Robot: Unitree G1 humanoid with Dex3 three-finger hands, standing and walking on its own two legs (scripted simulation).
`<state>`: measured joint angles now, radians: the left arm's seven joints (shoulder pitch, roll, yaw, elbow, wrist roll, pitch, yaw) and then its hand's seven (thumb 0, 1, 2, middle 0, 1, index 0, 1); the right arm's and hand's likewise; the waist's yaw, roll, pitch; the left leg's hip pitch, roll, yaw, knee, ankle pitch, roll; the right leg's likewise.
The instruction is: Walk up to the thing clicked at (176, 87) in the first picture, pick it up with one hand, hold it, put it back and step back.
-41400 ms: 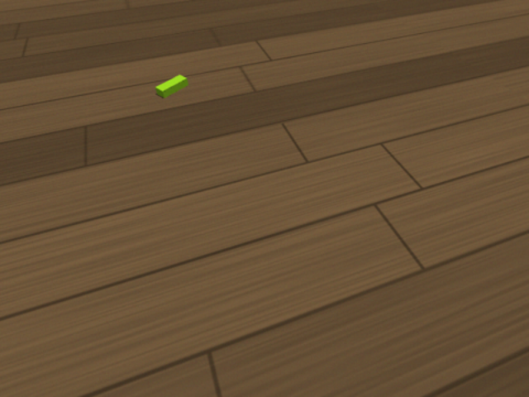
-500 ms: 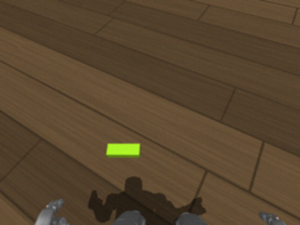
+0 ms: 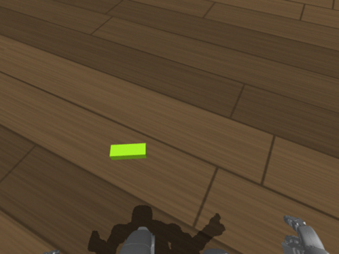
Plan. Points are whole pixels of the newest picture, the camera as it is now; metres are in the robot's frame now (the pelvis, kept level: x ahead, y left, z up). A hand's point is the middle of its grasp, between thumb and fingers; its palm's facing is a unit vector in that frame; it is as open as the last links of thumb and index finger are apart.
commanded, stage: step back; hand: left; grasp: from above
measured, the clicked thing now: (128, 151) +0.72 +0.30 -0.72
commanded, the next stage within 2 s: stand in 1.92 s
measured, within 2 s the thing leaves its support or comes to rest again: neither
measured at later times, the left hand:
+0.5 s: hand out of the picture -0.05 +0.27 -0.13, palm faces +0.08 -0.92 -0.38, open 7.4 cm
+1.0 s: hand out of the picture -0.27 +0.24 -0.12, palm faces +0.11 -0.89 -0.44, open 7.4 cm
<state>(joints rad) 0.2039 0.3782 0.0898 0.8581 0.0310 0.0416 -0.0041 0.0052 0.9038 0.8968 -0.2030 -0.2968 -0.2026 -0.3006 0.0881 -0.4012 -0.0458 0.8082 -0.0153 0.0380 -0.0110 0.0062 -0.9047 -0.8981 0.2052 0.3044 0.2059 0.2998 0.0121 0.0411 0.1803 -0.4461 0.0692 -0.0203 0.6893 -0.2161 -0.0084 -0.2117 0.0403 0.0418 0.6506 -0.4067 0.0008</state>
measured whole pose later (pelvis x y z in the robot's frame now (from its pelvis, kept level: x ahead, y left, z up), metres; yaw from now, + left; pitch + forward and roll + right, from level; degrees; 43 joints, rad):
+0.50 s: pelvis -0.16 -0.01 +0.01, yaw +4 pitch -3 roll -1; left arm 0.12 0.40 0.08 0.81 0.01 0.07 0.02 0.00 0.90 0.90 -0.20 -0.30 -0.20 -0.30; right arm 0.17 -0.35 -0.03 0.87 -0.03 0.03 -0.01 0.01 -0.91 -0.90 0.21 0.30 0.21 0.30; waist 0.00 -0.03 0.17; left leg -0.31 -0.01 -0.02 0.60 -0.25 0.03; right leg -0.47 0.11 0.15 1.22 -0.52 -0.01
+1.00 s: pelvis -0.32 -0.05 +0.01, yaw +7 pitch -2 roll +1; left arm 0.20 0.38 0.07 0.85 0.05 0.02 0.00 0.01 0.90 0.90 -0.21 -0.30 -0.21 -0.30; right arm 0.24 -0.40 -0.05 0.94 -0.02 0.05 0.00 0.01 -0.91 -0.90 0.20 0.30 0.20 0.30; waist 0.03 0.02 0.11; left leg -0.26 -0.03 -0.03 0.72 -0.50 -0.01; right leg -0.34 -0.06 -0.06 0.69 -0.31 -0.01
